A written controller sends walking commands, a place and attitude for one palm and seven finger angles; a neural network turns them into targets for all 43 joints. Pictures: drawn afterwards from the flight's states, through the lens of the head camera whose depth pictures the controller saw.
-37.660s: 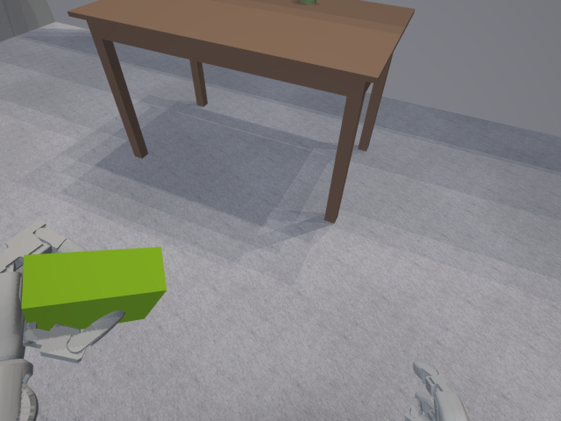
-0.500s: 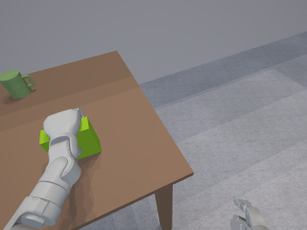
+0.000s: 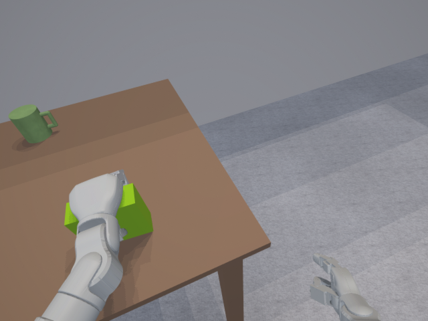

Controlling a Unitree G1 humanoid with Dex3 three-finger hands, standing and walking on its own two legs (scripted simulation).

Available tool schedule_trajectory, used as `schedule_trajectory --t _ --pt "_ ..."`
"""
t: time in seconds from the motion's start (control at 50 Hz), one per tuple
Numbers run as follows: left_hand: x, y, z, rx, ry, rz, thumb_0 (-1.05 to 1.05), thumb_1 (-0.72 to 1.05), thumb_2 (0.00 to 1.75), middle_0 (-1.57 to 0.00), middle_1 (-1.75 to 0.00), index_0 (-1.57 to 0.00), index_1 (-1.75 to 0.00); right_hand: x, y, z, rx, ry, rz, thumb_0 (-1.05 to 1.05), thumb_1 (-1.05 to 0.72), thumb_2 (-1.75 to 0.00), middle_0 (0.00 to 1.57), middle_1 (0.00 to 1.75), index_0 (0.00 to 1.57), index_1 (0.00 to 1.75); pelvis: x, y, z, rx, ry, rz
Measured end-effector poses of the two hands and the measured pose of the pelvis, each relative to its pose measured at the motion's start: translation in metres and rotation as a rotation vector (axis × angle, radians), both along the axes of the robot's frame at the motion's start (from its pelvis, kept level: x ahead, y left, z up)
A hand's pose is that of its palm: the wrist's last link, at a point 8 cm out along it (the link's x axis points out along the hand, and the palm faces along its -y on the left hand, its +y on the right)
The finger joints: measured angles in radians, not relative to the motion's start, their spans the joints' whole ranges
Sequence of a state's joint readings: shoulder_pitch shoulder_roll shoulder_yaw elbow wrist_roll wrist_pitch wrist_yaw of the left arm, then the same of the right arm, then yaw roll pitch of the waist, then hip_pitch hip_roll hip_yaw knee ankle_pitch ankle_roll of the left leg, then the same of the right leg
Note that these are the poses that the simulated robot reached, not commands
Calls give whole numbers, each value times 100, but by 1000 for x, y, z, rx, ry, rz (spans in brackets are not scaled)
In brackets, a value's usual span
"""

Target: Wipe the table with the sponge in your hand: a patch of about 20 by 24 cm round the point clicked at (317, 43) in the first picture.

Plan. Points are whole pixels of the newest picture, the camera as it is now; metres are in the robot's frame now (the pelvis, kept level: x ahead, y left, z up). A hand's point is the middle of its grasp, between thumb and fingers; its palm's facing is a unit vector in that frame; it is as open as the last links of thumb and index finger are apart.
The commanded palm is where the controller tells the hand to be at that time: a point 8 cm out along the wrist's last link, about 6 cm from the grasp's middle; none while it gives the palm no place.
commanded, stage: wipe back along the middle lane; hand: left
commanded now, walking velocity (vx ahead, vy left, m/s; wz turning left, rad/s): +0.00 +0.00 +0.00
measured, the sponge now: (116, 222) +0.29 +0.25 +0.03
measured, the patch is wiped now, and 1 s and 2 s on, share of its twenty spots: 0.70 0.75 0.75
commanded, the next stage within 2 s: slide across to the third lane in 0.66 s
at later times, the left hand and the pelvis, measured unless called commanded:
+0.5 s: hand (118, 227) +0.25 +0.21 +0.08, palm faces +0.10 -0.12 -0.99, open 9.4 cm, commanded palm +0.20 +0.19 +0.11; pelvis -0.01 +0.00 +0.00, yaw -1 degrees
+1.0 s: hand (126, 239) +0.23 +0.19 +0.08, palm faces +0.09 -0.15 -0.98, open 9.4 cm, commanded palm +0.19 +0.16 +0.13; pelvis -0.02 -0.02 +0.00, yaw -1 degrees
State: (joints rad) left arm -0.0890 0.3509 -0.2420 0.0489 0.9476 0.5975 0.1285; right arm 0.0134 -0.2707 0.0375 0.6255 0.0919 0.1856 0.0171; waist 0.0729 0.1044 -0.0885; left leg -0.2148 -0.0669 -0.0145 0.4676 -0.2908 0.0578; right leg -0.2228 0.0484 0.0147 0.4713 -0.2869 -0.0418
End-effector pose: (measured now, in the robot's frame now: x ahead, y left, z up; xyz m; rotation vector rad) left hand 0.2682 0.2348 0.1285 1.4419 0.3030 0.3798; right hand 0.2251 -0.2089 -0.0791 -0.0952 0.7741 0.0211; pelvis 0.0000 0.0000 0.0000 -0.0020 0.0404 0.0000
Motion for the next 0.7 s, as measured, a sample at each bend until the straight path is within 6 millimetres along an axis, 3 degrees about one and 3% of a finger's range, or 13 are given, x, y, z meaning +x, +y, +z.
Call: schedule_trajectory --t 0.44,0.7 --pt "-33 -23 -1 -24 -25 -22 5 -44 109 -69 -150 -77 -143 -6 0 2 34 -18 15 1 -90 -90 20 30 20 30 -9 -4 -2 6 -32 -10" --pt "-62 -38 3 -73 -68 -52 5 -43 109 -69 -150 -77 -143 -6 -6 5 48 -30 13 1 -90 -90 20 30 20 30 -12 -8 -2 8 -49 -20"
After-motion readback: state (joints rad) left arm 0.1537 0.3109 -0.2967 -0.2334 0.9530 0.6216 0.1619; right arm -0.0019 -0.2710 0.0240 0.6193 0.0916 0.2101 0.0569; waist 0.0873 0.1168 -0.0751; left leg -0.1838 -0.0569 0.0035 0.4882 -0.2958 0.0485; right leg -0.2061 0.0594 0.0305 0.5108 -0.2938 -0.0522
